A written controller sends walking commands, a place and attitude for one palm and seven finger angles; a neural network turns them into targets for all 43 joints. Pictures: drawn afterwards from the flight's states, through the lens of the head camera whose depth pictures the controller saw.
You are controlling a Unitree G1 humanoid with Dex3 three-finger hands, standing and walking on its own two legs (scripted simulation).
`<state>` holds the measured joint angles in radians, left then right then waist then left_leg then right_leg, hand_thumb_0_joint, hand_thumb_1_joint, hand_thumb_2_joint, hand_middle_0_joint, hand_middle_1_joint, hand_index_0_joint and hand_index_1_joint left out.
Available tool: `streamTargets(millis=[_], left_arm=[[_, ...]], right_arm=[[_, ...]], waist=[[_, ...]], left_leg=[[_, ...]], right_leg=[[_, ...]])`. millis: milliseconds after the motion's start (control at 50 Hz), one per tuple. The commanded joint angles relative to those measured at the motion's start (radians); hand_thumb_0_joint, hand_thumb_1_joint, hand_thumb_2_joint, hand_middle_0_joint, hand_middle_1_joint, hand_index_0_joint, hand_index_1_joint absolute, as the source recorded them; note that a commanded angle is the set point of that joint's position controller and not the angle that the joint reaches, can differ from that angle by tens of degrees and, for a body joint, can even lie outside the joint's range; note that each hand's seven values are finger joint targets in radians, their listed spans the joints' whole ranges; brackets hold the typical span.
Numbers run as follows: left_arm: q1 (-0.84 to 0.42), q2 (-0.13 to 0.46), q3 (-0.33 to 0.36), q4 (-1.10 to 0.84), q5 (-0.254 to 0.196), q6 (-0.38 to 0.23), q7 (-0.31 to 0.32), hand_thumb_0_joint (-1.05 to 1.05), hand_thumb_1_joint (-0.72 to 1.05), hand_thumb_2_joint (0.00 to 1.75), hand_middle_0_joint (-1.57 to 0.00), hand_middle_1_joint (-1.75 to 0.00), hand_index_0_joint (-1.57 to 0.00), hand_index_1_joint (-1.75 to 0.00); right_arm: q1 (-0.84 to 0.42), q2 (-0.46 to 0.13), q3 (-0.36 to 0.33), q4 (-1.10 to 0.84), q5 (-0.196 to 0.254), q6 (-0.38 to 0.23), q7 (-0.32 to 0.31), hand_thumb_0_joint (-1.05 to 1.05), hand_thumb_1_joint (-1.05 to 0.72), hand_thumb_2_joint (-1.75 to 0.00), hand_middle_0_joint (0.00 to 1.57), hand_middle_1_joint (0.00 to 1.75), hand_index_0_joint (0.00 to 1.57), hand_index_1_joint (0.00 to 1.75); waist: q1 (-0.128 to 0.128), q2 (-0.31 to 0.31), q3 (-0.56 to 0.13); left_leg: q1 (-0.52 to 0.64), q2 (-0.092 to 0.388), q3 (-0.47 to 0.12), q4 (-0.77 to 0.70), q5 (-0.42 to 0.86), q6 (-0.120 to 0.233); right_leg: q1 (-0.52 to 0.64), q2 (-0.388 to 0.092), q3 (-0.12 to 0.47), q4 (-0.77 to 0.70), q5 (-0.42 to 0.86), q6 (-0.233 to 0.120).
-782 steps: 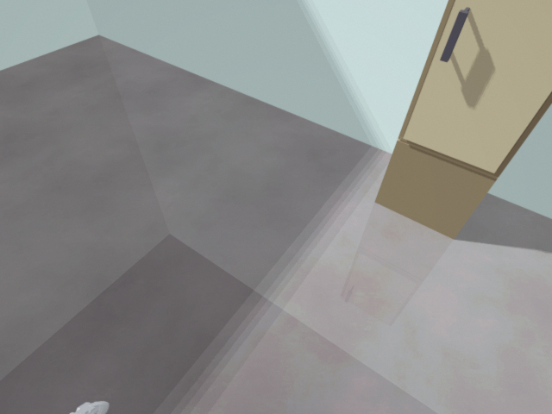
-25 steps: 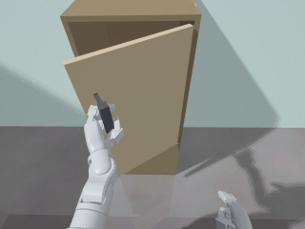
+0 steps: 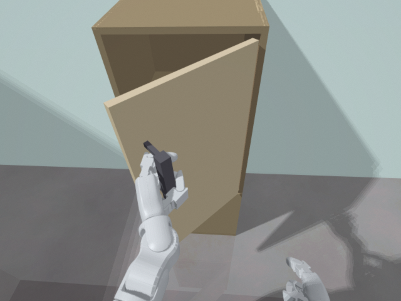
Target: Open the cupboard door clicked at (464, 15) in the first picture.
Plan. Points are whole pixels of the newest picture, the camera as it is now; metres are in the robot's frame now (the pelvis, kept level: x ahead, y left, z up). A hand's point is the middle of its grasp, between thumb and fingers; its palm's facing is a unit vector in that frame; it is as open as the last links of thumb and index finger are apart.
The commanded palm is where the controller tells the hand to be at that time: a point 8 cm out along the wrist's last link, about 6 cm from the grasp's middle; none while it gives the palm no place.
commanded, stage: open thumb and fingers to let go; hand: left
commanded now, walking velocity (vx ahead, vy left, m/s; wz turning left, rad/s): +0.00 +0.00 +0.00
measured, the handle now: (160, 173) +0.34 +0.11 +0.09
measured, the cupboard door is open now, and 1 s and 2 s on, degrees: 45 44 46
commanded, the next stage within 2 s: slide the hand sideways off the handle in 0.74 s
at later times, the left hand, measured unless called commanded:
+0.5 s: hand (171, 185) +0.30 +0.08 +0.11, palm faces +0.36 -0.93 -0.03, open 13.3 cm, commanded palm +0.26 +0.11 +0.09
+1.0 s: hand (172, 198) +0.28 +0.07 +0.10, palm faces +0.02 -0.99 -0.11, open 16.1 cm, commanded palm +0.26 +0.10 +0.09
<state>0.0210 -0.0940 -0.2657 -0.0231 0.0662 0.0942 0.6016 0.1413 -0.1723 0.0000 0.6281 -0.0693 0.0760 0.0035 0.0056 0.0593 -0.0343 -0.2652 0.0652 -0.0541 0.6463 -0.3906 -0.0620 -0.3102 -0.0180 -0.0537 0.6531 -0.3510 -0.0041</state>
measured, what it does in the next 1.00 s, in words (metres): stands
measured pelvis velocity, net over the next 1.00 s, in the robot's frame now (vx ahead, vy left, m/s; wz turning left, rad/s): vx -0.04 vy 0.01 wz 0.01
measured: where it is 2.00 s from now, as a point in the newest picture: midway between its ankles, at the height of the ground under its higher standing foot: outside the picture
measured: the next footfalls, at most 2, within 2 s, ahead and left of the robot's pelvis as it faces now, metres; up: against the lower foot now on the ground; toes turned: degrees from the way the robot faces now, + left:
none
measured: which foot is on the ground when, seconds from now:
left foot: down 0.00-1.00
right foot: down 0.00-1.00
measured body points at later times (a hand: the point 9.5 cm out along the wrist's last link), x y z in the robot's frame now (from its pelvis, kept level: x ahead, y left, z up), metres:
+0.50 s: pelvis -0.03 +0.02 +0.00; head -0.03 +0.01 +0.45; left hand +0.28 +0.13 +0.11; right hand +0.15 -0.18 -0.10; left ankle -0.03 +0.16 -0.72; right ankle +0.00 -0.12 -0.72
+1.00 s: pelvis -0.04 +0.01 +0.00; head -0.04 +0.00 +0.45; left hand +0.27 +0.13 +0.11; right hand +0.13 -0.20 -0.10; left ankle -0.03 +0.16 -0.72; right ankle +0.00 -0.12 -0.72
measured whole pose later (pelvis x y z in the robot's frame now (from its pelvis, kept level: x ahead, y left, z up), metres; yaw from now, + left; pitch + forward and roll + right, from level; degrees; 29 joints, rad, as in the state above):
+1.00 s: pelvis -0.04 +0.01 +0.00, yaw +1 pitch +0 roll +0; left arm -0.17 0.02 -0.20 0.21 0.03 -0.09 0.21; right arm 0.19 -0.18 0.03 0.62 -0.04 0.01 -0.05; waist 0.03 0.03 -0.01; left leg -0.34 0.03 -0.05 0.68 -0.34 -0.04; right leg -0.38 -0.05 -0.04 0.69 -0.30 0.01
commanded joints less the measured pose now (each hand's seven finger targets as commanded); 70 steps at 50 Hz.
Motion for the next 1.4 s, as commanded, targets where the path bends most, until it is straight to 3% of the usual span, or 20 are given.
streamTargets(millis=[0,160,300,380,440,700,820,840,860,880,940,960,1000,1040,1080,1160,1180,1260,1320,1380], left_arm=[[-0.269,-0.134,0.03,-0.198,0.036,-0.072,0.027,0.0,0.55,0.75,-0.38,-1.31,-0.38,-1.31],[-0.398,-0.121,0.037,-0.107,0.041,-0.104,-0.011,0.0,-0.01,0.51,-0.33,-1.25,-0.33,-1.25],[-0.452,-0.144,0.028,-0.067,0.04,-0.108,-0.005,0.0,-0.5,0.3,-0.3,-1.2,-0.3,-1.2],[-0.434,-0.147,0.041,-0.06,0.036,-0.107,0.011,0.0,-0.5,0.3,-0.28,-1.1,-0.28,-1.1],[-0.479,-0.142,0.042,-0.039,0.042,-0.106,0.024,0.0,-0.5,0.3,-0.26,-0.95,-0.26,-0.95],[-0.557,-0.182,0.018,0.021,0.05,-0.109,0.061,0.0,-0.5,0.3,-0.15,-0.3,-0.15,-0.3],[-0.603,-0.158,0.044,0.054,0.044,-0.112,0.068,0.0,-0.5,0.3,-0.15,-0.3,-0.15,-0.3],[-0.566,-0.077,-0.146,0.096,0.134,-0.154,-0.142,0.0,-0.5,0.3,-0.15,-0.3,-0.15,-0.3],[-0.63,-0.004,-0.068,0.006,0.097,-0.207,-0.253,0.0,-0.5,0.3,-0.15,-0.3,-0.15,-0.3],[-0.627,0.02,-0.068,-0.038,0.079,-0.242,-0.338,0.0,-0.5,0.3,-0.15,-0.3,-0.15,-0.3],[-0.613,0.019,-0.085,-0.003,-0.039,-0.275,-0.567,0.0,-0.5,0.3,-0.15,-0.3,-0.15,-0.3],[-0.63,0.014,-0.055,-0.008,-0.094,-0.27,-0.6,0.0,-0.5,0.3,-0.15,-0.3,-0.15,-0.3],[-0.572,0.016,0.006,0.005,-0.163,-0.244,-0.607,0.0,-0.5,0.3,-0.15,-0.3,-0.15,-0.3],[-0.529,0.038,0.06,0.007,-0.188,-0.224,-0.577,0.0,-0.5,0.3,-0.15,-0.3,-0.15,-0.3],[-0.455,0.065,0.1,-0.027,-0.177,-0.216,-0.545,0.0,-0.5,0.3,-0.15,-0.3,-0.15,-0.3],[-0.385,0.099,0.104,-0.092,-0.116,-0.218,-0.51,0.0,-0.5,0.3,-0.15,-0.3,-0.15,-0.3],[-0.359,0.129,0.131,-0.099,-0.112,-0.218,-0.509,0.0,-0.5,0.3,-0.15,-0.3,-0.15,-0.3],[-0.309,0.186,0.186,-0.141,-0.121,-0.206,-0.525,0.0,-0.5,0.3,-0.15,-0.3,-0.15,-0.3],[-0.254,0.175,0.186,-0.198,-0.137,-0.205,-0.539,0.0,-0.5,0.3,-0.15,-0.3,-0.15,-0.3],[-0.17,0.189,0.202,-0.246,-0.152,-0.216,-0.556,0.0,-0.5,0.3,-0.15,-0.3,-0.15,-0.3]], right_arm=[[-0.133,-0.063,-0.019,-0.157,0.005,-0.06,-0.015,0.0,-0.9,-0.9,0.2,0.3,0.2,0.3],[-0.125,-0.072,-0.016,-0.139,0.005,-0.067,-0.03,0.0,-0.9,-0.9,0.2,0.3,0.2,0.3],[-0.124,-0.072,-0.017,-0.142,0.007,-0.074,-0.029,0.0,-0.9,-0.9,0.2,0.3,0.2,0.3],[-0.125,-0.069,-0.016,-0.146,0.004,-0.073,-0.024,0.0,-0.9,-0.9,0.2,0.3,0.2,0.3],[-0.133,-0.071,-0.014,-0.138,0.007,-0.07,-0.022,0.0,-0.9,-0.9,0.2,0.3,0.2,0.3],[-0.136,-0.067,-0.016,-0.124,0.003,-0.077,-0.021,0.0,-0.9,-0.9,0.2,0.3,0.2,0.3],[-0.138,-0.066,-0.015,-0.114,0.001,-0.079,-0.028,0.0,-0.9,-0.9,0.2,0.3,0.2,0.3],[-0.04,-0.102,-0.017,-0.076,0.001,-0.071,-0.036,0.0,-0.9,-0.9,0.2,0.3,0.2,0.3],[-0.035,-0.106,-0.018,-0.12,0.008,-0.076,-0.05,0.0,-0.9,-0.9,0.2,0.3,0.2,0.3],[-0.039,-0.101,-0.016,-0.138,0.016,-0.085,-0.06,0.0,-0.9,-0.9,0.2,0.3,0.2,0.3],[-0.033,-0.107,0.007,-0.167,0.052,-0.128,-0.075,0.0,-0.9,-0.9,0.2,0.3,0.2,0.3],[-0.044,-0.101,0.016,-0.178,0.065,-0.144,-0.079,0.0,-0.9,-0.9,0.2,0.3,0.2,0.3],[-0.055,-0.103,0.018,-0.191,0.076,-0.175,-0.081,0.0,-0.9,-0.9,0.2,0.3,0.2,0.3],[-0.06,-0.105,0.021,-0.193,0.077,-0.197,-0.074,0.0,-0.9,-0.9,0.2,0.3,0.2,0.3],[-0.057,-0.108,0.016,-0.203,0.072,-0.209,-0.06,0.0,-0.9,-0.9,0.2,0.3,0.2,0.3],[-0.049,-0.106,0.013,-0.219,0.064,-0.204,-0.037,0.0,-0.9,-0.9,0.2,0.3,0.2,0.3],[-0.047,-0.108,0.012,-0.222,0.061,-0.203,-0.037,0.0,-0.9,-0.9,0.2,0.3,0.2,0.3],[-0.073,-0.105,0.018,-0.235,0.063,-0.187,-0.045,0.0,-0.9,-0.9,0.2,0.3,0.2,0.3],[-0.075,-0.1,0.021,-0.243,0.063,-0.19,-0.049,0.0,-0.9,-0.9,0.2,0.3,0.2,0.3],[-0.065,-0.103,0.018,-0.245,0.062,-0.202,-0.05,0.0,-0.9,-0.9,0.2,0.3,0.2,0.3]], waist=[[0.021,-0.148,-0.219],[-0.004,-0.132,-0.175],[0.006,-0.12,-0.207],[0.023,-0.106,-0.222],[0.012,-0.116,-0.19],[0.01,-0.121,-0.223],[0.004,-0.157,-0.199],[-0.086,-0.234,-0.117],[-0.053,-0.167,-0.227],[-0.039,-0.109,-0.274],[-0.057,-0.065,-0.221],[-0.049,-0.037,-0.2],[-0.028,-0.102,-0.17],[-0.007,-0.146,-0.146],[0.018,-0.153,-0.171],[0.022,-0.112,-0.167],[0.03,-0.142,-0.17],[0.039,-0.127,-0.142],[0.039,-0.093,-0.152],[0.039,-0.117,-0.165]], left_leg=[[0.014,-0.074,0.076,-0.036,0.348,0.062],[-0.001,-0.07,0.066,-0.047,0.278,0.062],[-0.01,-0.067,0.061,-0.06,0.27,0.057],[-0.018,-0.065,0.063,-0.069,0.276,0.053],[-0.026,-0.062,0.058,-0.074,0.239,0.051],[-0.041,-0.065,0.06,-0.073,0.2,0.051],[-0.05,-0.073,0.062,-0.069,0.151,0.057],[-0.029,-0.064,0.053,-0.064,0.166,0.079],[-0.015,-0.071,0.064,-0.065,0.193,0.086],[0.014,-0.075,0.07,-0.06,0.211,0.088],[0.011,-0.079,0.061,-0.06,0.16,0.085],[-0.003,-0.082,0.055,-0.07,0.125,0.079],[-0.03,-0.081,0.044,-0.085,0.077,0.071],[-0.054,-0.081,0.037,-0.1,0.052,0.068],[-0.054,-0.08,0.046,-0.1,0.082,0.068],[-0.051,-0.076,0.062,-0.097,0.114,0.069],[-0.059,-0.075,0.065,-0.098,0.112,0.069],[-0.067,-0.08,0.081,-0.099,0.085,0.072],[-0.047,-0.081,0.086,-0.098,0.109,0.071],[-0.042,-0.078,0.082,-0.095,0.14,0.07]], right_leg=[[0.118,-0.007,-0.004,-0.113,0.368,-0.019],[0.058,-0.008,-0.007,-0.127,0.244,-0.02],[0.046,0.003,-0.027,-0.101,0.213,-0.028],[0.058,0.006,-0.03,-0.094,0.209,-0.032],[0.034,0.006,-0.03,-0.109,0.155,-0.032],[0.016,0.012,-0.03,-0.098,0.112,-0.033],[0.001,0.005,-0.015,-0.136,0.045,-0.026],[-0.044,0.0,0.011,-0.124,0.135,-0.025],[-0.002,-0.002,0.013,-0.096,0.198,-0.028],[0.028,-0.005,0.015,-0.076,0.233,-0.03],[0.008,-0.002,0.005,-0.07,0.205,-0.03],[-0.004,0.001,-0.001,-0.076,0.164,-0.028],[-0.014,0.009,-0.016,-0.092,0.09,-0.02],[-0.015,0.01,-0.02,-0.104,0.041,-0.015],[0.005,0.008,-0.015,-0.101,0.062,-0.013],[0.012,0.006,-0.004,-0.091,0.1,-0.015],[0.027,0.005,0.001,-0.095,0.1,-0.013],[0.041,0.001,0.025,-0.127,0.057,-0.01],[0.051,0.005,0.02,-0.123,0.094,-0.011],[0.068,0.009,0.012,-0.109,0.141,-0.008]])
